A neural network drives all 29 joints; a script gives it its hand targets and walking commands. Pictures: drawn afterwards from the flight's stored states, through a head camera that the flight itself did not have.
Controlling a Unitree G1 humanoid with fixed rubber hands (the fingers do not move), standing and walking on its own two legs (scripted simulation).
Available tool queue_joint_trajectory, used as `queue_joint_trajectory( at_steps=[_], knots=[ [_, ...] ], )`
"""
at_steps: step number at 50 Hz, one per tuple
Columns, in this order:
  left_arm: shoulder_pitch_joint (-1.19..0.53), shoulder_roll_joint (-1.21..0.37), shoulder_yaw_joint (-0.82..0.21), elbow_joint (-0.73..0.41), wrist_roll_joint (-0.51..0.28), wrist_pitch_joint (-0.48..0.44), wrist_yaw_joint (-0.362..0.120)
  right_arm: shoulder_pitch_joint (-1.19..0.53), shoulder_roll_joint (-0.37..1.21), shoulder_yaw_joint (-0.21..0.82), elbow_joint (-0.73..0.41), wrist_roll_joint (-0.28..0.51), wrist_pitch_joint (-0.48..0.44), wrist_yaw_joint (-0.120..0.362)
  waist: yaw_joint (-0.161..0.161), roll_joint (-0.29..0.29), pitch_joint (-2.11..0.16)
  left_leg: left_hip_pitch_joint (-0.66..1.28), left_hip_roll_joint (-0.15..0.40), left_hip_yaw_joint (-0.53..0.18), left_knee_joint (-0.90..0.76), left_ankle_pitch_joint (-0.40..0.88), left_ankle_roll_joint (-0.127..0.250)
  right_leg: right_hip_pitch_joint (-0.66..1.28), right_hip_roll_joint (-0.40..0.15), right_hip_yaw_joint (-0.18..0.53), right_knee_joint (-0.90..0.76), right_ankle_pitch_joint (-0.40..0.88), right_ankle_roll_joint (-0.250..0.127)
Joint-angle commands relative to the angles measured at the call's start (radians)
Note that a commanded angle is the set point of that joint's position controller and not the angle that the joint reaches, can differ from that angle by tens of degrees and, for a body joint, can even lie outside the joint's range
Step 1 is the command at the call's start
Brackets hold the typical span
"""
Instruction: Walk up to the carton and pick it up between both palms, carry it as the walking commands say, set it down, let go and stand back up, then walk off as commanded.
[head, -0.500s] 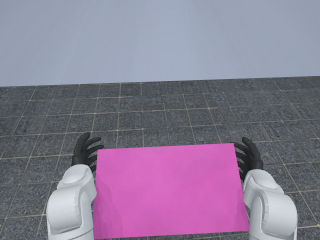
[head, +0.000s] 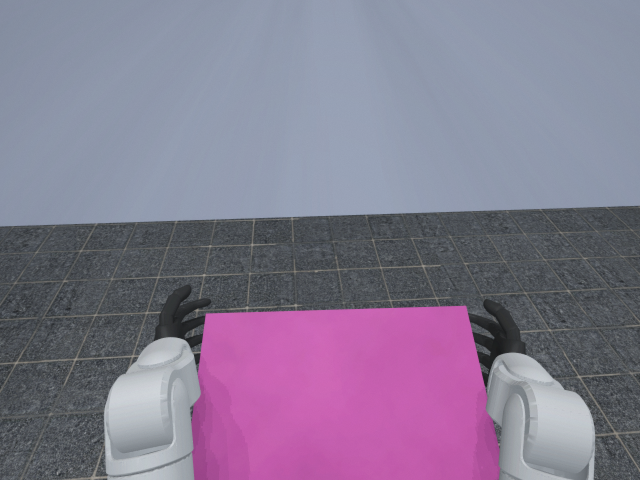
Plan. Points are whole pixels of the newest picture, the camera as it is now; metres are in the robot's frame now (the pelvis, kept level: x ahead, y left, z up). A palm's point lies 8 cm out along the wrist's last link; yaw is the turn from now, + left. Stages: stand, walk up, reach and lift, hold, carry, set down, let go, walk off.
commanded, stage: carry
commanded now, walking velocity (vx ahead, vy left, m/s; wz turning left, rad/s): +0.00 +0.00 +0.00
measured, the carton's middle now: (337, 404) +0.23 +0.00 +0.02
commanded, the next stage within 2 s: hold in 1.34 s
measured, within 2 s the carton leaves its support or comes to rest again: neither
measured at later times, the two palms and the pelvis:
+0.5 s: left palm (195, 340) +0.27 +0.17 +0.08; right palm (499, 359) +0.26 -0.19 +0.08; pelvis +0.01 -0.01 +0.00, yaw -1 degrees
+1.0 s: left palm (206, 337) +0.27 +0.16 +0.09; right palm (507, 350) +0.27 -0.20 +0.08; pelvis +0.02 -0.02 +0.00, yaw +0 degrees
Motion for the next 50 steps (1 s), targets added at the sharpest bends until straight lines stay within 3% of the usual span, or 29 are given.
queue_joint_trajectory(
  at_steps=[1,9,22,32,50],
  knots=[
    [-0.421,-0.746,-0.703,0.008,-0.366,0.015,-0.234,-0.487,0.676,0.641,-0.024,0.342,-0.045,0.204,0.006,0.052,-0.081,0.048,0.189,-0.222,-0.200,-0.166,-0.056,0.020,-0.088,0.094,-0.076,-0.006,0.019],
    [-0.453,-0.752,-0.669,0.111,-0.337,-0.090,-0.263,-0.500,0.680,0.598,0.083,0.296,-0.150,0.229,0.007,0.035,-0.121,0.073,0.181,-0.200,-0.208,-0.141,-0.055,0.033,-0.079,0.095,-0.081,0.016,0.007],
    [-0.422,-0.760,-0.653,0.149,-0.302,-0.198,-0.280,-0.498,0.696,0.623,0.114,0.287,-0.255,0.253,0.004,0.024,-0.149,0.099,0.161,-0.172,-0.136,0.006,-0.026,0.041,-0.085,0.115,-0.113,0.062,-0.020],
    [-0.380,-0.745,-0.686,0.092,-0.326,-0.192,-0.276,-0.457,0.693,0.659,0.065,0.303,-0.245,0.241,0.003,0.018,-0.152,0.123,0.157,-0.151,-0.071,0.128,-0.018,0.045,-0.106,0.122,-0.135,0.117,-0.027],
    [-0.369,-0.707,-0.689,0.072,-0.342,-0.181,-0.268,-0.432,0.676,0.662,0.060,0.306,-0.227,0.222,0.003,0.012,-0.129,0.110,0.151,-0.149,-0.043,0.137,-0.023,0.061,-0.113,0.116,-0.138,0.151,-0.033]
  ],
)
